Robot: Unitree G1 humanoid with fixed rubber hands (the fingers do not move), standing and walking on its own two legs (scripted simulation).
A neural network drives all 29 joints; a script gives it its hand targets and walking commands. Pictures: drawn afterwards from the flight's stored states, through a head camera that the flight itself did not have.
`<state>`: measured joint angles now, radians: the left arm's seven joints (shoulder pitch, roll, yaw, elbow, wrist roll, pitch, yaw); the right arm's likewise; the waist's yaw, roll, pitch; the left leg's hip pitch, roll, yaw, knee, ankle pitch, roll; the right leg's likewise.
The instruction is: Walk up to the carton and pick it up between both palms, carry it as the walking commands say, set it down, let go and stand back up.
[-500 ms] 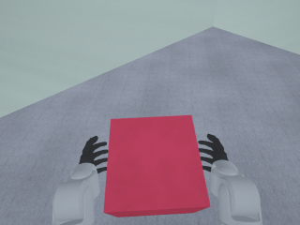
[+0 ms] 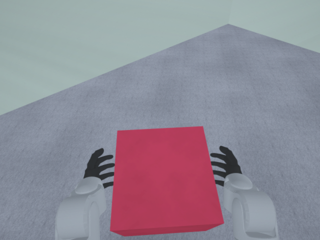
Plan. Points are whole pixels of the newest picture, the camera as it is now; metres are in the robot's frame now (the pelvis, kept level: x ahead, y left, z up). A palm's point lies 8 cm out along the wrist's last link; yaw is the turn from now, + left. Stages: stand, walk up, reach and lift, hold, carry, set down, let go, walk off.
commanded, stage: carry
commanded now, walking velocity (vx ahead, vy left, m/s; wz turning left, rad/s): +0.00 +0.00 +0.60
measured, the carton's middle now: (162, 182) +0.29 +0.00 +0.00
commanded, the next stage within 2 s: none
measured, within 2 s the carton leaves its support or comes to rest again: neither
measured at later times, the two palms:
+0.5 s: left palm out of the picture +0.11 +0.29 +0.06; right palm (162, 222) +0.17 +0.00 +0.07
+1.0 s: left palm out of the picture +0.03 +0.36 +0.12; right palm out of the picture +0.13 +0.08 +0.09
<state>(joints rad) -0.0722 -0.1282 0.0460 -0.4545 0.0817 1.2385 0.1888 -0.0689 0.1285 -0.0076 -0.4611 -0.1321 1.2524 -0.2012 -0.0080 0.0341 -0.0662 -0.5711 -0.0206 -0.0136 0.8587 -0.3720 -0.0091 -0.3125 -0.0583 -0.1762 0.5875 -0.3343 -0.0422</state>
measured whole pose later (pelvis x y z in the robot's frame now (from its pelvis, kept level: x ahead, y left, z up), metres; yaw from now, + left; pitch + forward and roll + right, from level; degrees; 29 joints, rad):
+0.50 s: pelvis -0.10 +0.09 -0.01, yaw +11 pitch +5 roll -3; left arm -0.07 -0.13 0.05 -0.46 0.08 1.24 0.22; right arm -0.07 0.13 0.00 -0.45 -0.13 1.26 -0.18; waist -0.01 0.01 -0.03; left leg -0.46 0.03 -0.04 0.70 -0.32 0.01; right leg -0.55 -0.15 -0.21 0.95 -0.49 0.08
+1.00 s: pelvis -0.15 +0.14 +0.01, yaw +20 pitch +1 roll +3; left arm -0.07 -0.13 0.03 -0.50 0.08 1.23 0.18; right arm -0.06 0.13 0.00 -0.54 -0.13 1.27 -0.22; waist 0.00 0.04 -0.04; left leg -0.59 0.08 -0.04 1.20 -0.35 -0.05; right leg -0.23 -0.15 -0.24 0.57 -0.35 0.00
